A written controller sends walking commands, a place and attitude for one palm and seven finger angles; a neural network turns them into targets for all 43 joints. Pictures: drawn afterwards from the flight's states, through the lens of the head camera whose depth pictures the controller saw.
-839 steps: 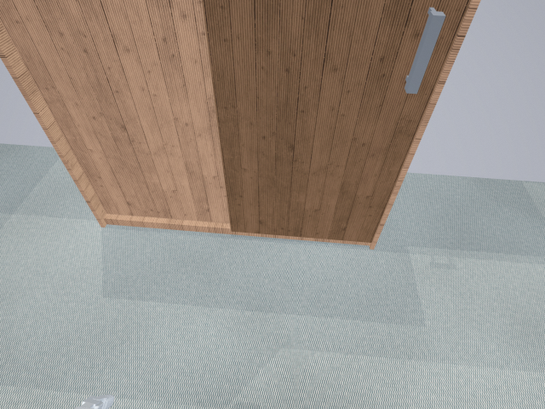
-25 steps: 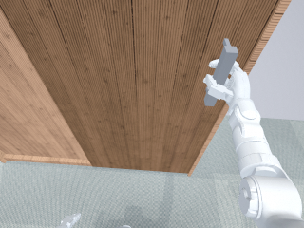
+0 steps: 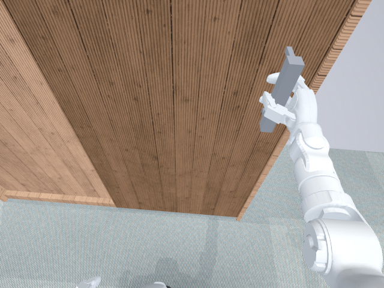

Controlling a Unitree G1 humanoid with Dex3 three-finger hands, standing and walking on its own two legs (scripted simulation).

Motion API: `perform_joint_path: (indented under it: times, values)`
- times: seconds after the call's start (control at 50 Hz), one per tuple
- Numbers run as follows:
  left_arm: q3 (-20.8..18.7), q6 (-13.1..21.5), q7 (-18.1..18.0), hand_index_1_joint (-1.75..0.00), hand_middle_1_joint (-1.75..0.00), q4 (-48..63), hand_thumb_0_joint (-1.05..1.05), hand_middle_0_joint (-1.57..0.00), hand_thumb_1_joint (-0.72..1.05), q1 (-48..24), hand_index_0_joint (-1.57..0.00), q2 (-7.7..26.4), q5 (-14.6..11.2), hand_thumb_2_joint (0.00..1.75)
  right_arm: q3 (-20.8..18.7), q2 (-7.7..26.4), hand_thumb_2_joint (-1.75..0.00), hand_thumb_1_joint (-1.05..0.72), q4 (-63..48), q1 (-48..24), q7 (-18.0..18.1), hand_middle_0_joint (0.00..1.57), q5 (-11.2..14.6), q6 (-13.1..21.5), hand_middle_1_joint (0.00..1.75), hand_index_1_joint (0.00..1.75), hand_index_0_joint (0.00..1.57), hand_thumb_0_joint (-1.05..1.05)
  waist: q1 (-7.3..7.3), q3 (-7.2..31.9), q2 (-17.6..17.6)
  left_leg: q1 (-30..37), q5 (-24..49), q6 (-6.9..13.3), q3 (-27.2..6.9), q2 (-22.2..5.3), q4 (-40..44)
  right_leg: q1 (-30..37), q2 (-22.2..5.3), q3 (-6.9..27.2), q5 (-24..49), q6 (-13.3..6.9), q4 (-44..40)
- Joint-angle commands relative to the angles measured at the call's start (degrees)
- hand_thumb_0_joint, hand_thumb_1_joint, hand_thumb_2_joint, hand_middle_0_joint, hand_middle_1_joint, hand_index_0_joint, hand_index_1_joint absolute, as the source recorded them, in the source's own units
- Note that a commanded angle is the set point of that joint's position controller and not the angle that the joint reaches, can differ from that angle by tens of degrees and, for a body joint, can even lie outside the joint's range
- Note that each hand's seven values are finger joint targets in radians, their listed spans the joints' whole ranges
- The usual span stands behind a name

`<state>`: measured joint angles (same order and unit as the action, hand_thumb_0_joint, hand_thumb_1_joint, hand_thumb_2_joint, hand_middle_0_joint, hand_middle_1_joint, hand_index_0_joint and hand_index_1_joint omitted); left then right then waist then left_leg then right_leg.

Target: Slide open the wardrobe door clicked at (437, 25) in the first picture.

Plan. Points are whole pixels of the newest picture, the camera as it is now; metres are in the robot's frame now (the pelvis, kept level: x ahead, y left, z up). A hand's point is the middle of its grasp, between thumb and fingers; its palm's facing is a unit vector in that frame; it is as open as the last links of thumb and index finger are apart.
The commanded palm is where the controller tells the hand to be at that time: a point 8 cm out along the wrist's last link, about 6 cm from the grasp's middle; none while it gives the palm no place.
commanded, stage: grip the handle and tug to test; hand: right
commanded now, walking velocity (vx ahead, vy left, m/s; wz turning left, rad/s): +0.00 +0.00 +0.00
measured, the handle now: (276, 92) +0.51 -0.11 +0.14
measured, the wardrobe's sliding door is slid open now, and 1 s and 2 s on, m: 0.00 0.01 0.05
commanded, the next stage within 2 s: tug the door sideways, standing still in 0.18 s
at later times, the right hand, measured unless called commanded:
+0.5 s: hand (270, 106) +0.46 -0.09 +0.14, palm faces -0.05 +1.00 -0.01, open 6.1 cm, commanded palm +0.44 -0.12 +0.15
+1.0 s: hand (266, 107) +0.46 -0.08 +0.14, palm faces -0.03 +1.00 -0.04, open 6.3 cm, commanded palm +0.43 -0.08 +0.15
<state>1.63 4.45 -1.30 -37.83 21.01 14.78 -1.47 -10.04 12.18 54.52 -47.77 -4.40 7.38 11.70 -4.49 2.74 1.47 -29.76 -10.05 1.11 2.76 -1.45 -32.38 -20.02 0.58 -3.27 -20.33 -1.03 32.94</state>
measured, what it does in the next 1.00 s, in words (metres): stands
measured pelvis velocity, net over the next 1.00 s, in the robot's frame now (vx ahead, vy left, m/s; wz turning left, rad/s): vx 0.02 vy -0.01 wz -0.06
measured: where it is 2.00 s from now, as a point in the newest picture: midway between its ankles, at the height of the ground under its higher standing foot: outside the picture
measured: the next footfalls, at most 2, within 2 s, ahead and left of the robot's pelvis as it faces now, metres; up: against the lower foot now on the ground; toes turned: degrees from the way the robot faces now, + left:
none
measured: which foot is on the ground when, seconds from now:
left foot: down 0.00-1.00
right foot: down 0.00-1.00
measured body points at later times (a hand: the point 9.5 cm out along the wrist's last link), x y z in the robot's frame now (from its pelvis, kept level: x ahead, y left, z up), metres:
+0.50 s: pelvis +0.03 +0.00 +0.01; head +0.07 +0.01 +0.45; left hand +0.15 +0.25 -0.11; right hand +0.46 -0.14 +0.15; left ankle +0.06 +0.11 -0.73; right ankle -0.04 -0.11 -0.73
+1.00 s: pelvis +0.02 -0.01 +0.00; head +0.06 +0.01 +0.45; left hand +0.11 +0.22 -0.13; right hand +0.46 -0.13 +0.15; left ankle +0.06 +0.11 -0.73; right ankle -0.04 -0.11 -0.73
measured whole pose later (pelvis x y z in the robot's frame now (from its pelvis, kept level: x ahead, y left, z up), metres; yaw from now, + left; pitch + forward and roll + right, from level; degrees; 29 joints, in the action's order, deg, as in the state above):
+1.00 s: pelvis +0.02 -0.01 +0.00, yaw -3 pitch +7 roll +0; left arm 0.8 6.5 1.2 -41.3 20.3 13.0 -0.2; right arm 1.6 4.9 44.5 -44.1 4.6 8.8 6.6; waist -0.6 3.3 2.8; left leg -26.7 -13.3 0.3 5.8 -3.1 -33.2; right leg -17.9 1.7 0.1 -21.8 -1.2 32.8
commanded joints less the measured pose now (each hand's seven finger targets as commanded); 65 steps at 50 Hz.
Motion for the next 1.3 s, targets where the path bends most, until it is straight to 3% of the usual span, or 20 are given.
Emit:
perform_joint_path:
  times: [0.0, 0.02, 0.1, 0.16, 0.18, 0.22, 0.26, 0.32, 0.34, 0.38, 0.44, 0.5, 0.54, 0.78, 0.8, 0.84, 0.88, 1.2, 1.26, 1.28]
  values:
    - [-2.86, 2.45, -0.18, -0.30, -0.30, 7.22, 0.00, -0.20, 0.90, 0.51, -0.20, 7.85, 0.21, 0.90, -3.11, 10.52, -0.90, -0.90, -17.44, -21.48, -1.07, 0.45, 0.87, 4.16, 1.40, 1.40, 0.45, 0.00, 2.35, 23.49, -5.60, 25.14, 15.73, 0.83, -1.95, 1.37, 0.77, -2.76, -0.31, 2.19, 15.43, -0.13, -5.70]
    - [-2.56, 2.40, -0.03, -0.30, -0.30, 7.76, 0.00, -0.20, 0.90, -0.44, -0.20, 7.35, -0.08, 0.90, -1.32, 8.43, -0.90, -0.90, -18.92, -20.55, -1.45, 0.45, 1.01, 3.78, 1.40, 1.40, 0.45, 0.00, 2.34, 22.55, -3.05, 24.86, 15.98, 0.87, -2.08, 1.23, 0.91, -2.52, -0.15, 1.81, 15.41, -0.08, -5.84]
    - [-2.94, 2.21, 0.10, -0.30, -0.30, 8.67, 0.00, -0.20, 0.90, -1.41, -0.20, 7.35, -0.05, 0.90, -2.35, 8.86, -0.90, -0.90, -24.40, -14.96, -1.72, 0.45, 1.29, 2.31, 1.40, 1.40, 0.45, 0.00, 3.53, 23.51, -3.31, 27.46, 19.80, 1.02, -2.10, 1.18, 0.89, -1.49, -0.31, 1.17, 19.12, -0.12, -5.91]
    - [-3.12, 2.27, 0.44, -0.30, -0.30, 9.71, 0.00, -0.20, 0.90, -2.33, -0.20, 6.76, -0.16, 0.90, -1.84, 7.32, -0.90, -0.90, -30.69, -9.99, -1.74, 0.45, 1.73, 1.04, 1.40, 1.40, 0.45, 0.00, 4.40, 24.96, -2.95, 29.70, 24.25, 1.03, -2.20, 1.03, 0.79, -0.06, -0.60, 0.54, 23.29, -0.05, -5.97]
    - [-3.24, 2.08, 0.46, -0.30, -0.30, 9.78, 0.00, -0.20, 0.90, -2.46, -0.20, 6.74, -0.24, 0.90, -2.94, 8.46, -0.90, -0.90, -31.84, -7.64, -1.59, 0.45, 1.58, 0.41, 1.40, 1.40, 0.45, 0.00, 5.01, 25.23, -3.05, 30.77, 25.64, 1.10, -2.37, 0.93, 0.67, -0.44, -0.66, 0.30, 24.34, -0.07, -5.97]
    - [-3.28, 1.72, 0.46, -0.30, -0.30, 10.23, 0.00, -0.20, 0.90, -3.07, -0.20, 6.48, -0.29, 0.90, -1.42, 6.76, -0.90, -0.90, -34.67, -6.30, -1.37, 0.45, 1.38, -0.71, 1.40, 1.40, 0.45, 0.00, 4.55, 24.53, -2.29, 30.77, 28.05, 1.00, -2.21, 0.88, 0.79, 0.74, -0.83, 0.04, 26.98, -0.08, -5.93]
    - [-3.37, 1.49, 0.38, -0.30, -0.30, 10.30, 0.00, -0.20, 0.90, -3.19, -0.20, 6.45, -0.24, 0.90, -2.14, 7.16, -0.90, -0.90, -36.16, -4.11, -1.11, 0.45, 1.45, -2.03, 1.40, 1.40, 0.45, 0.00, 4.63, 24.88, -4.02, 31.82, 30.19, 0.89, -2.29, 0.85, 0.85, 1.11, -0.89, -0.19, 28.03, -0.19, -5.80]
    - [-3.23, 0.58, -0.31, -0.30, -0.30, 9.37, 0.00, -0.20, 0.90, -3.09, -0.20, 6.22, -0.42, 0.90, 1.97, 4.33, -0.90, -0.90, -36.11, -13.91, -0.17, 0.45, 0.69, -3.91, 1.40, 1.40, 0.45, 0.00, 1.55, 21.88, -2.29, 27.57, 28.49, 0.53, -1.63, 1.14, 1.71, 3.49, -0.84, 0.32, 27.11, -0.09, -5.51]
    - [-3.32, 0.51, -0.51, -0.30, -0.30, 8.84, 0.00, -0.20, 0.90, -2.72, -0.20, 6.00, -0.28, 0.90, 2.52, 3.73, -0.90, -0.90, -35.75, -16.07, 0.43, 0.45, 0.31, -4.34, 1.40, 1.40, 0.45, 0.00, 1.13, 22.30, -0.60, 26.32, 28.05, 0.47, -1.60, 1.20, 1.73, 4.85, -0.78, 0.48, 27.87, 0.02, -5.14]
    - [-3.24, 0.48, -0.77, -0.30, -0.30, 7.59, 0.00, -0.20, 0.90, -1.74, -0.20, 5.74, 0.04, 0.90, 5.20, 1.24, -0.90, -0.90, -34.45, -21.53, 1.54, 0.45, -0.31, -4.70, 1.40, 1.40, 0.45, 0.00, -0.49, 22.00, -0.74, 23.87, 27.64, 0.37, -1.01, 1.30, 1.74, 6.47, -0.80, 1.32, 29.42, 0.21, -4.58]
    - [-3.26, 0.71, -0.67, -0.30, -0.30, 6.54, 0.00, -0.20, 0.90, -1.17, -0.20, 5.25, 0.47, 0.90, 8.14, -2.94, -0.90, -0.90, -32.22, -22.81, 2.43, 0.45, -0.55, -4.65, 1.40, 1.40, 0.45, 0.00, -0.76, 23.49, 0.31, 22.11, 28.09, 0.40, -0.61, 1.25, 1.21, 8.73, -0.78, 2.04, 32.98, 0.55, -3.48]
    - [-3.40, 1.16, -0.31, -0.30, -0.30, 5.91, 0.00, -0.20, 0.90, -0.89, -0.20, 5.37, 0.76, 0.90, 10.84, -6.22, -0.90, -0.90, -31.14, -24.05, 2.43, 0.45, -0.33, -3.53, 1.40, 1.40, 0.45, 0.00, -1.23, 24.64, -2.09, 20.87, 27.60, 0.41, -0.11, 1.40, 0.78, 10.33, -0.94, 2.92, 35.11, 0.81, -2.83]
    - [-3.13, 1.55, -0.03, -0.30, -0.30, 5.55, 0.00, -0.20, 0.90, -1.22, -0.20, 5.14, 0.87, 0.90, 12.80, -8.42, -0.90, -0.90, -30.32, -25.03, 2.18, 0.45, -0.17, -2.76, 1.40, 1.40, 0.45, 0.00, -1.23, 23.68, -1.32, 19.75, 26.48, 0.52, 0.22, 1.36, 0.51, 10.52, -0.95, 3.46, 35.26, 1.09, -2.86]
    - [-2.96, 4.14, 1.77, -0.30, -0.30, 3.97, 0.00, -0.20, 0.90, -0.88, -0.20, 4.97, 1.31, 0.90, 20.76, -17.22, -0.90, -0.90, -28.57, -29.65, 2.35, 0.45, 0.23, 0.34, 1.40, 1.40, 0.45, 0.00, -2.27, 23.67, -1.30, 13.53, 20.59, 0.50, 1.33, 1.78, -0.80, 13.38, -1.79, 6.11, 37.14, 2.62, -1.63]
    - [-3.13, 4.21, 1.78, -0.30, -0.30, 3.92, 0.00, -0.20, 0.90, -0.79, -0.20, 5.25, 1.27, 0.90, 21.24, -17.45, -0.90, -0.90, -28.12, -29.43, 2.48, 0.45, 0.18, 0.51, 1.40, 1.40, 0.45, 0.00, -2.33, 23.27, -2.83, 13.20, 19.61, 0.45, 1.53, 1.79, -0.85, 13.30, -2.08, 6.58, 37.17, 2.60, -1.70]
    - [-2.89, 4.47, 2.06, -0.30, -0.30, 3.47, 0.00, -0.20, 0.90, -0.77, -0.20, 5.05, 1.26, 0.90, 21.52, -18.20, -0.90, -0.90, -27.19, -29.32, 2.73, 0.45, 0.12, 0.18, 1.40, 1.40, 0.45, 0.00, -2.03, 22.49, 0.27, 12.02, 18.57, 0.56, 1.49, 1.77, -0.95, 13.26, -1.84, 6.51, 36.72, 3.00, -1.64]
    - [-3.08, 4.80, 2.16, -0.30, -0.30, 3.22, 0.00, -0.20, 0.90, -0.42, -0.20, 5.07, 1.42, 0.90, 21.37, -18.06, -0.90, -0.90, -27.65, -29.83, 2.91, 0.45, 0.11, 0.26, 1.40, 1.40, 0.45, 0.00, -2.31, 23.41, -1.71, 12.55, 19.01, 0.50, 1.58, 1.82, -1.13, 12.97, -1.81, 6.53, 36.25, 3.00, -1.56]
    - [-2.95, 5.33, 2.43, -0.30, -0.30, 3.47, 0.00, -0.20, 0.90, -0.78, -0.20, 5.19, 1.38, 0.90, 21.43, -18.33, -0.90, -0.90, -26.27, -29.36, 4.11, 0.45, -0.46, -0.06, 1.40, 1.40, 0.45, 0.00, -1.69, 23.28, -2.47, 13.72, 19.73, 0.55, 1.41, 1.65, -1.75, 10.60, -1.14, 6.16, 34.04, 2.21, -1.19]
    - [-2.70, 5.19, 2.47, -0.30, -0.30, 3.78, 0.00, -0.20, 0.90, -1.29, -0.20, 4.60, 1.27, 0.90, 22.21, -19.46, -0.90, -0.90, -26.82, -30.02, 4.31, 0.45, -0.49, -0.29, 1.40, 1.40, 0.45, 0.00, -2.02, 22.82, -1.77, 13.54, 19.64, 0.52, 1.13, 1.59, -1.73, 10.22, -0.83, 5.64, 32.04, 1.89, -1.19]
    - [-2.69, 5.10, 2.11, -0.30, -0.30, 3.24, 0.00, -0.20, 0.90, -0.92, -0.20, 4.88, 1.32, 0.90, 20.73, -17.38, -0.90, -0.90, -27.07, -35.09, 4.89, 0.45, -0.52, -0.12, 1.40, 1.40, 0.45, 0.00, -3.11, 23.05, -2.33, 13.61, 19.74, 0.41, 0.94, 1.64, -1.41, 9.83, -0.57, 5.47, 29.97, 1.69, -1.15]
